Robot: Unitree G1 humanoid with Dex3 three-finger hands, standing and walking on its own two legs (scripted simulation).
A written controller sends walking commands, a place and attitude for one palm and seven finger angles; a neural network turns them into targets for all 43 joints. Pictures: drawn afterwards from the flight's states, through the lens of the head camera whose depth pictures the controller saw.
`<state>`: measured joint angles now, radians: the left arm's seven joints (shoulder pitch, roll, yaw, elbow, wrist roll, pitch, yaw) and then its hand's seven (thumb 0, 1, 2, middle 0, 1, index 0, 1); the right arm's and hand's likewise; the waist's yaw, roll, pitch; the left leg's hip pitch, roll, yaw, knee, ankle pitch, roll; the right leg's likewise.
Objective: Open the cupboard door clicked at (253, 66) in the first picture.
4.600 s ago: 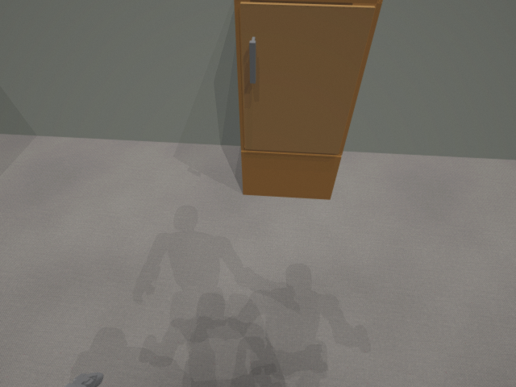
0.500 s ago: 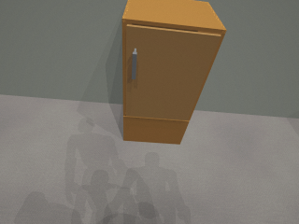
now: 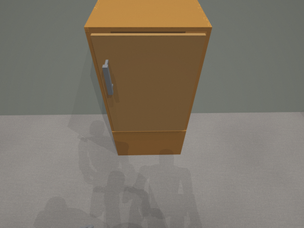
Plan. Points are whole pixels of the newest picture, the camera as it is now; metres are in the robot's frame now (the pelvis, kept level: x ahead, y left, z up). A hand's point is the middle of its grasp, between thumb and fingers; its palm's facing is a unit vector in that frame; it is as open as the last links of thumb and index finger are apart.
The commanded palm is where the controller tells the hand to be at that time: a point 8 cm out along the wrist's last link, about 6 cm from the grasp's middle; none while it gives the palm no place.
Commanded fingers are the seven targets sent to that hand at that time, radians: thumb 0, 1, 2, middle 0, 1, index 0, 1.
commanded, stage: take the last steps up to it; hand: left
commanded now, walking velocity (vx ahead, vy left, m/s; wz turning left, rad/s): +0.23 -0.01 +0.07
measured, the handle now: (108, 77) +0.69 +0.19 -0.01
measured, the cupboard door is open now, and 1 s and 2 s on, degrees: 0 0 0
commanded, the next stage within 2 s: come to a stop and stand still in 0.20 s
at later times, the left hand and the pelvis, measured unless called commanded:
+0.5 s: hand out of the picture +0.13 +0.19 -0.17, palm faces +0.07 -0.99 -0.16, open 7.4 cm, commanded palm none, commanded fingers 0.00 0.90 0.90 -0.20 -0.30 -0.20 -0.30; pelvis +0.13 +0.02 +0.01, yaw +0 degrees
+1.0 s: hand out of the picture +0.16 +0.21 -0.17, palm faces +0.10 -0.97 -0.23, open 7.4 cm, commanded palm none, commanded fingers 0.00 0.90 0.90 -0.20 -0.30 -0.20 -0.30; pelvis +0.10 +0.01 +0.00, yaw +1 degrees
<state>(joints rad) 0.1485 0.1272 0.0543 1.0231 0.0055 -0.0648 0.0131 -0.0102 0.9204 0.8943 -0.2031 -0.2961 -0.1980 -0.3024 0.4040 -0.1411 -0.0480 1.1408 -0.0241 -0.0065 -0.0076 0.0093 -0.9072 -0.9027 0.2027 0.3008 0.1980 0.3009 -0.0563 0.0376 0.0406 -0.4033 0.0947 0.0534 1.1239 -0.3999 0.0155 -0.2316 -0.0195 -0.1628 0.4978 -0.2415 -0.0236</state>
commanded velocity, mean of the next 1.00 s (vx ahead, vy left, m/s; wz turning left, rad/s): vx -0.03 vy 0.03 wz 0.01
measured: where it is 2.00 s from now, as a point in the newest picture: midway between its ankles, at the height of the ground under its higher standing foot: outside the picture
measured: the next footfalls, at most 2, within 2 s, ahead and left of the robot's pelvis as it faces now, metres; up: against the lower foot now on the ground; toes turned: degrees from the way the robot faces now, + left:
left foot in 0.22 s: +0.19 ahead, +0.11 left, +0.00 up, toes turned +9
right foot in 0.62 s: +0.21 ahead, -0.14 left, +0.00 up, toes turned -6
